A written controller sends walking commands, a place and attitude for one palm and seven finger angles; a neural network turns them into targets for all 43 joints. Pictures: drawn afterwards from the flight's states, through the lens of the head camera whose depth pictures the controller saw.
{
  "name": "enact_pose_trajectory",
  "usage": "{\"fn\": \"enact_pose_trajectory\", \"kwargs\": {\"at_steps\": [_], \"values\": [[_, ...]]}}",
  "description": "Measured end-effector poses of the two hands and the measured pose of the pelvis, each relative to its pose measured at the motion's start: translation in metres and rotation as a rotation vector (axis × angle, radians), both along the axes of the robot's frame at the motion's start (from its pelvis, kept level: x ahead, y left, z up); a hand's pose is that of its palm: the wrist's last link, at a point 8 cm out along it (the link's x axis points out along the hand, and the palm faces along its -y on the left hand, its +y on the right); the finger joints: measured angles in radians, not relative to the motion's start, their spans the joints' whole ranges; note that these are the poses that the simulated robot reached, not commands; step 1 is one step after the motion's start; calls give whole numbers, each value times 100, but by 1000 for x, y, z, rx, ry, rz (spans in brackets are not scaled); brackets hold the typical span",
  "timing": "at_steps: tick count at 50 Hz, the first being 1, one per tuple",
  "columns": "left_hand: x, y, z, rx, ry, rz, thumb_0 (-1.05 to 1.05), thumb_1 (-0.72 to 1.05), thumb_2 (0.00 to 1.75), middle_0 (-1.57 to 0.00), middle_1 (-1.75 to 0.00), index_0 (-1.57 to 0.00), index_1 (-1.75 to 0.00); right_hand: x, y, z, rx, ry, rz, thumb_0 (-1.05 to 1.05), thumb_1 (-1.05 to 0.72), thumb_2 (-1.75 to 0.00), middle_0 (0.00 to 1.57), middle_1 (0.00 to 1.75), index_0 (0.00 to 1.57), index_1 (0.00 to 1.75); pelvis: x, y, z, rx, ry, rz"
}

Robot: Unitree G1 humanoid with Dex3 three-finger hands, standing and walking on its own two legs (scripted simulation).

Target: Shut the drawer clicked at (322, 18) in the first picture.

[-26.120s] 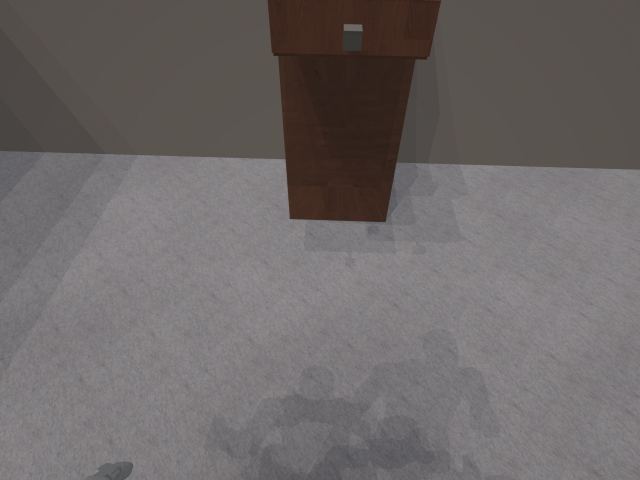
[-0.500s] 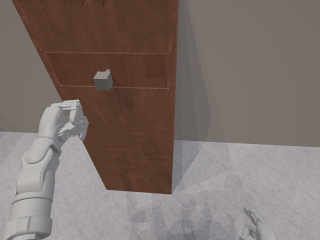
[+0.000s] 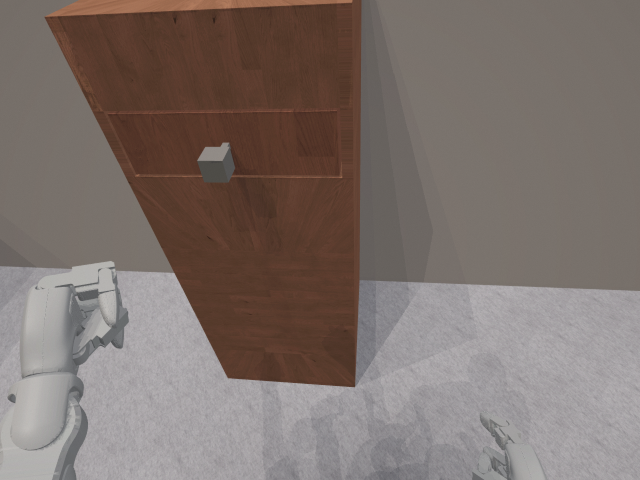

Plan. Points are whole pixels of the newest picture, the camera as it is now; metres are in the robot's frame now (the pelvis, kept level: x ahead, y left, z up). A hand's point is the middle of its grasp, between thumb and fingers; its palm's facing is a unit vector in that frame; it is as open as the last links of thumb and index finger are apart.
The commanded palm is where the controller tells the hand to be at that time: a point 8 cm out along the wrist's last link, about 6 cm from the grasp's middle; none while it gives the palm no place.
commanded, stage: draw the hand back to the body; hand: left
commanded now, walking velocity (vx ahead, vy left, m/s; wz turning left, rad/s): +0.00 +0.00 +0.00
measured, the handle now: (220, 157) +0.56 +0.22 +0.14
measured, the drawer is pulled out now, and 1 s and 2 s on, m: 0.00 0.00 0.00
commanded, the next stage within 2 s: step back with the hand held close in 0.40 s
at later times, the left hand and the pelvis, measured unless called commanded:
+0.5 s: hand (88, 361) +0.19 +0.24 +0.15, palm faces +0.42 -0.82 -0.38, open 3.3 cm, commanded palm +0.14 +0.28 +0.17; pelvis +0.01 +0.00 +0.00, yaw +1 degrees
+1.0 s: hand (61, 379) +0.17 +0.26 +0.15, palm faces +0.27 -0.81 -0.52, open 3.3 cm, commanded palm +0.10 +0.30 +0.17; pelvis -0.03 +0.02 -0.01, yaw -1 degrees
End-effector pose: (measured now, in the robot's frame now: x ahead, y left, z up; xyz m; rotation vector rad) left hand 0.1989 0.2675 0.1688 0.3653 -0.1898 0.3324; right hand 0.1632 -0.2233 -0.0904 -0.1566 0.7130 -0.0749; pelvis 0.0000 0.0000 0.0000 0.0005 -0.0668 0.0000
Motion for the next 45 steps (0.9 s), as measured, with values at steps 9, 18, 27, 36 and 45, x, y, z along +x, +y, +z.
{"fn": "enact_pose_trajectory", "kwargs": {"at_steps": [9, 18, 27, 36, 45], "values": [[-41, 5, -7, 44, 74, 39, 2, 89, 90, -140, -160, -141, -160, 13, -3, 8, -16, -30, 2, 1, -90, -90, 21, 30, 20, 30, 7, -1, -1, -4, 5, -3], [-64, 10, 5, 87, 51, 105, 2, 89, 90, -140, -160, -141, -160, 33, 5, 10, -22, -68, 41, 1, -90, -90, 20, 30, 20, 30, 10, 0, -2, -6, 6, 14], [-49, 8, -3, 49, 60, 97, 2, 89, 90, -140, -160, -141, -160, 35, 11, 12, -20, -62, 48, 1, -90, -90, 21, 30, 20, 30, 12, -1, -1, -4, 11, 10], [-32, 18, 12, 171, 57, 19, 2, 89, 90, -140, -160, -141, -160, 18, -3, 9, -35, 13, -27, 1, -90, -90, 21, 30, 20, 30, 6, 7, -2, -17, 68, -19], [-45, 22, -12, 162, 173, -62, 2, 89, 90, -140, -160, -140, -159, -19, -8, 9, -90, 91, -104, 1, -90, -90, 20, 30, 20, 30, -14, 19, -5, -12, 95, -26]]}}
